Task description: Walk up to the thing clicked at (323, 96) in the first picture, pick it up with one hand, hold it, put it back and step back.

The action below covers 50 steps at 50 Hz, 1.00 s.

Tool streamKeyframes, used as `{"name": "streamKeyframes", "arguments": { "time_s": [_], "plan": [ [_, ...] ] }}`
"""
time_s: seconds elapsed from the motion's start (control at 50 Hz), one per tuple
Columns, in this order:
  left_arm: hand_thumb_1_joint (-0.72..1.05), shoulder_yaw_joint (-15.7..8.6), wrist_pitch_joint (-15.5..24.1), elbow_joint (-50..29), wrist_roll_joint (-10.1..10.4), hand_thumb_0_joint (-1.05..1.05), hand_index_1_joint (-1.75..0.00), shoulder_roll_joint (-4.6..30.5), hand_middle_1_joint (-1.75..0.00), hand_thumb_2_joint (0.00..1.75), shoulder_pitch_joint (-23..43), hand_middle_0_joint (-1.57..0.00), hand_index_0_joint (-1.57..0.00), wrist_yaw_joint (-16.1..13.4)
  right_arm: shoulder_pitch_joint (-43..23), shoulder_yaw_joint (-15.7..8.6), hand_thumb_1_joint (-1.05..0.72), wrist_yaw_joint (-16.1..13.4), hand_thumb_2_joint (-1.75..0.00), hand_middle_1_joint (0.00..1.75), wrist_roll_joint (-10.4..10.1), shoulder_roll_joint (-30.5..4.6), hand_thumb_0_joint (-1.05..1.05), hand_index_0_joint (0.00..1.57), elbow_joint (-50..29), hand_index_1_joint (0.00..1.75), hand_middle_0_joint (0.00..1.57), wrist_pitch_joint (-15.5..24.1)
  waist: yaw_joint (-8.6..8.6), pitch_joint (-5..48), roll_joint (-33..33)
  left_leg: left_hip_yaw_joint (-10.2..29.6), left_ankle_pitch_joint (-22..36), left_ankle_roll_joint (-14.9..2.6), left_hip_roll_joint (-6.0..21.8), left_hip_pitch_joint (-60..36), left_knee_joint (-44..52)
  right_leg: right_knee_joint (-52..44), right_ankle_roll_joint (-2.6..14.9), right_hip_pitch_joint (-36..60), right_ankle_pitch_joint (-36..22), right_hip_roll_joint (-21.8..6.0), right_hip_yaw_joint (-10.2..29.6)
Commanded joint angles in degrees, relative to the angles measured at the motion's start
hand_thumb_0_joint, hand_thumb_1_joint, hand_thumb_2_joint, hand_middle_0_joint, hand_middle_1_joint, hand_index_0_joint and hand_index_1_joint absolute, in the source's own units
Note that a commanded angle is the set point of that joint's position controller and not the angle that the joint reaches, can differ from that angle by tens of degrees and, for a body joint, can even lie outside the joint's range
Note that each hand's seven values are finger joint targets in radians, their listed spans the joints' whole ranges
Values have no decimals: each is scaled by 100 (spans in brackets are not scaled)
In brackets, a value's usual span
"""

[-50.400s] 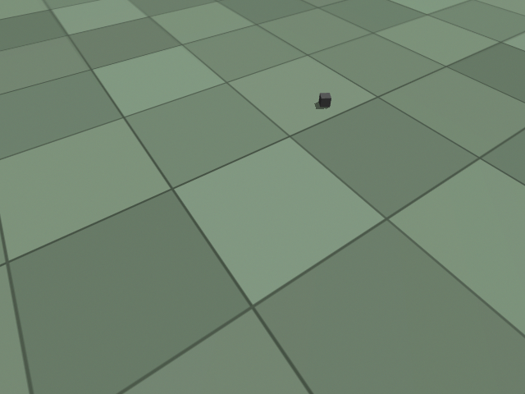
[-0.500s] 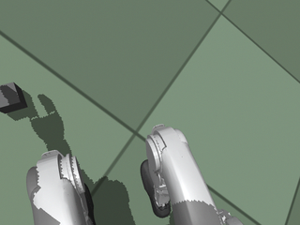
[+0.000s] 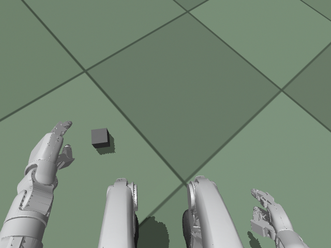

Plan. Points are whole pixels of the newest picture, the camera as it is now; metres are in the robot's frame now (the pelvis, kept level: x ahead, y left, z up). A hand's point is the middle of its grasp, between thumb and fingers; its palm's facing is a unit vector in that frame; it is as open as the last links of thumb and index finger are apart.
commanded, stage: home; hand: left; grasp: from above
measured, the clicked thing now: (100, 138) +0.53 +0.26 -0.48
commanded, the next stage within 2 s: none
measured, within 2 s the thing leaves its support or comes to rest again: neither
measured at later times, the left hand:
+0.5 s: hand (43, 185) +0.26 +0.20 +0.10, palm faces +0.11 -0.97 -0.23, open 7.4 cm
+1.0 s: hand (20, 215) +0.22 +0.19 +0.16, palm faces +0.13 -0.97 -0.20, open 7.4 cm
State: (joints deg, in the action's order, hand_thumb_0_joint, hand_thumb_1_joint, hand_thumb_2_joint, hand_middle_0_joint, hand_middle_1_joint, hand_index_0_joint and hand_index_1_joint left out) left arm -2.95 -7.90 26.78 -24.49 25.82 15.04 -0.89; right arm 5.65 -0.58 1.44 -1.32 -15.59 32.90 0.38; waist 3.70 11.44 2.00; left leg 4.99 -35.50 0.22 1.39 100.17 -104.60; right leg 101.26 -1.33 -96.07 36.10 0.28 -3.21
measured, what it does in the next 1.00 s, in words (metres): rises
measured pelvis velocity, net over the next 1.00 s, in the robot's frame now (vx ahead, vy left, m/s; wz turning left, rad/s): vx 0.07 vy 0.00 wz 0.08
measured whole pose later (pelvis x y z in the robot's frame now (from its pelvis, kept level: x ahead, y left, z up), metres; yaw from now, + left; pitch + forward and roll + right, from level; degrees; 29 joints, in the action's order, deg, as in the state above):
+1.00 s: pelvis +0.07 +0.00 +0.20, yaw +5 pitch +9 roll -3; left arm -2.0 -26.1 -6.6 2.7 12.7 -28.3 -0.7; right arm 15.7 2.7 -10.5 -0.4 -12.4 30.1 14.1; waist 2.0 9.3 2.5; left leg 3.7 -26.9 0.5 1.4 39.8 -57.6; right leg 53.4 -0.9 -35.6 26.9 -0.1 -3.4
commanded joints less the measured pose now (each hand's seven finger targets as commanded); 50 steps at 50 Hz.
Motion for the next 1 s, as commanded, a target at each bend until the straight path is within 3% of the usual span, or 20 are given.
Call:
{"name": "streamKeyframes", "arguments": {
  "time_s": [0.0,0.04,0.08,0.1,0.14,0.18,0.24,0.26,0.28,0.42,0.52,0.58,0.76,0.98],
  "plan": [
    [90,-244,-112,-1484,761,0,-30,578,-30,90,453,-20,-20,-247,327,-307,-90,-280,-90,30,-57,-824,0,20,-545,30,20,381,233,2490,567,120,-60,-161,-20,-3084,2279,-1939,242,1893,-465,92,21],
    [90,-402,-266,-1751,1055,0,-30,633,-30,90,101,-20,-20,-308,270,-273,-90,-382,-90,30,-66,-758,0,20,-615,30,20,470,142,2494,534,37,28,-168,-33,-3384,2494,-2275,241,2278,-474,95,99],
    [90,-322,-384,-2185,1358,0,-30,476,-30,90,-85,-20,-20,-338,210,-235,-90,-470,-90,30,-75,-702,0,20,-690,30,20,563,191,2481,564,-8,130,-169,-45,-3680,2725,-2582,236,2679,-564,94,140],
    [90,-430,-457,-2252,1523,0,-30,526,-30,90,-175,-20,-20,-374,171,-208,-90,-517,-90,30,-78,-673,0,20,-726,30,20,607,159,2422,477,-30,65,-178,-57,-3773,2844,-2770,228,2866,-499,94,183],
    [90,-329,-555,-2307,1768,0,-30,264,-30,90,-608,-20,-20,-411,192,-148,-90,-595,-90,30,-82,-598,0,20,-724,30,20,702,181,2076,431,17,139,-172,-53,-3969,3137,-3017,227,3154,-550,91,179],
    [90,-443,-659,-2375,1936,0,-30,224,-30,90,-980,-20,-20,-467,276,-115,-90,-688,-90,30,-85,-539,0,20,-712,30,20,766,129,1944,364,-19,460,-168,-52,-4272,3386,-3332,226,3547,-792,87,195],
    [90,-336,-877,-2620,2186,0,-30,-101,-30,90,-1484,-20,-20,-472,401,-41,-90,-822,-90,30,-84,-467,0,20,-730,30,20,857,113,1720,400,-1,833,-135,-44,-4764,3819,-3704,227,4031,-1108,86,175],
    [90,-463,-948,-2671,2279,0,-30,-75,-30,90,-1606,-20,-20,-492,443,-15,-90,-867,-90,30,-87,-467,0,20,-760,30,20,883,70,1710,378,44,905,-123,-37,-4952,3971,-3812,219,4186,-1169,83,160],
    [90,-374,-1015,-2783,2344,0,-30,-223,-30,90,-1789,-20,-20,-485,478,6,-90,-919,-90,30,-82,-432,0,20,-770,30,20,915,88,1608,391,12,1053,-114,-36,-5099,4086,-3946,225,4318,-1283,94,147],
    [90,-374,-1348,-3535,2781,0,-30,-600,-30,90,-3023,-20,-20,-409,736,107,-90,-1165,-90,30,-32,-332,0,20,-961,30,20,1143,-28,1036,363,-64,1696,-68,-46,-6001,4955,-4800,185,5379,-1818,127,23],
    [90,-313,-1517,-4151,2829,0,-30,-695,-30,90,-3889,-20,-20,-342,820,87,-90,-1267,-90,30,-21,-291,0,20,-1141,30,20,1272,-92,726,228,-191,2125,-92,-108,-6392,5300,-5305,181,5906,-2152,159,-31],
    [90,-200,-1563,-4314,2813,0,-30,-794,-30,90,-4169,-20,-20,-273,841,60,-90,-1293,-90,30,13,-292,0,20,-1186,30,20,1345,-21,504,75,-206,2221,-110,-107,-6533,5444,-5471,169,6024,-2226,178,-59],
    [90,-222,-1546,-4430,2744,0,-30,-767,-30,90,-4138,-20,-20,-77,741,-5,-90,-1307,-90,30,89,-360,0,20,-1176,30,20,1587,-43,-32,2,-203,1749,-124,-117,-6588,5719,-5696,142,5992,-1725,149,-100],
    [88,-237,-1484,-4474,2691,0,-30,-708,-30,89,-4104,-20,-20,-41,661,-14,-90,-1274,-90,30,115,-389,0,20,-1126,30,20,1705,-114,67,251,-203,1785,-88,-131,-6702,5742,-5663,150,6066,-1770,129,-74]
  ]
}}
